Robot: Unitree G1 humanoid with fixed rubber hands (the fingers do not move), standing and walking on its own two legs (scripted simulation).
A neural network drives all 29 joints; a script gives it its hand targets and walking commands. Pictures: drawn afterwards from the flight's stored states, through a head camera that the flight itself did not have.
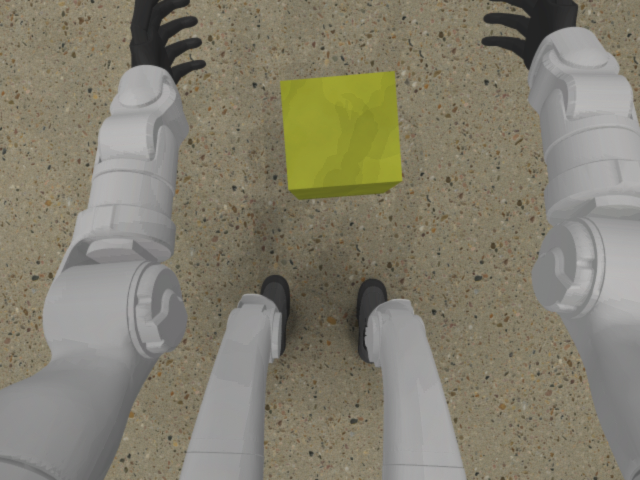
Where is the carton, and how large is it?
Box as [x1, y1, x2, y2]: [280, 71, 401, 199]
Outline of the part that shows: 394,71 280,81 288,189 299,199 381,193 401,181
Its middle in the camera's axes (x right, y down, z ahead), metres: +0.05 -0.20 +0.83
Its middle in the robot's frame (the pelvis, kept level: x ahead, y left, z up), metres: +0.54 -0.01 -0.53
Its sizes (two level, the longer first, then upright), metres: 0.210 0.200 0.250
